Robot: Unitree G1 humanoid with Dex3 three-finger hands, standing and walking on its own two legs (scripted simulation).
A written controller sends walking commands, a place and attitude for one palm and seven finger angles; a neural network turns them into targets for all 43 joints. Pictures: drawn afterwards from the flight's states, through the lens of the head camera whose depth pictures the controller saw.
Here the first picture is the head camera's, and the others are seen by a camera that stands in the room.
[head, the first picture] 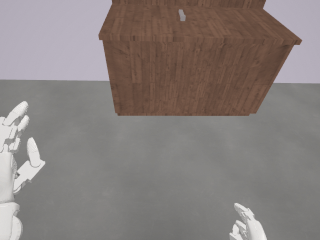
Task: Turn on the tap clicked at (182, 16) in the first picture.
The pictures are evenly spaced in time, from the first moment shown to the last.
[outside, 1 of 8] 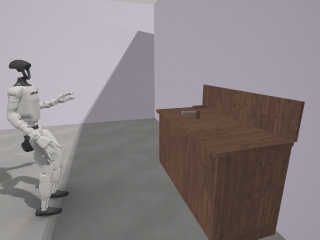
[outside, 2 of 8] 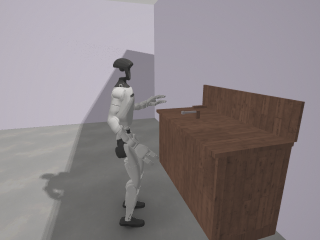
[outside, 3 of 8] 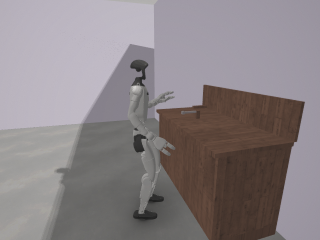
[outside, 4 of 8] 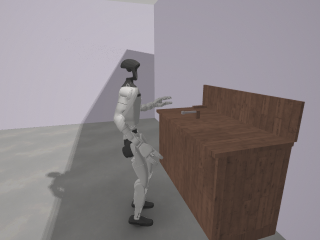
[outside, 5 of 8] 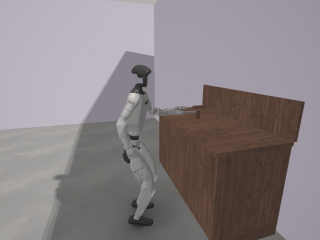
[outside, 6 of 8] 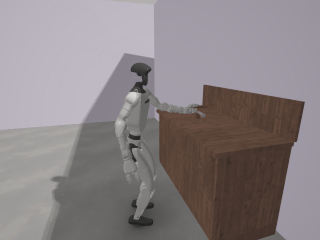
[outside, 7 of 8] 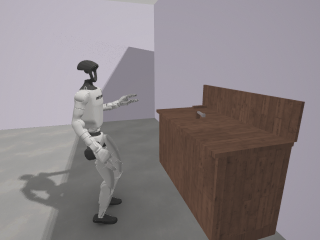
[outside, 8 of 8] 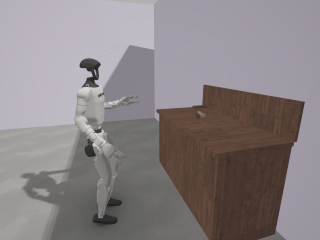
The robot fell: no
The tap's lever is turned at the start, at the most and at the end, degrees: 0 83 82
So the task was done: yes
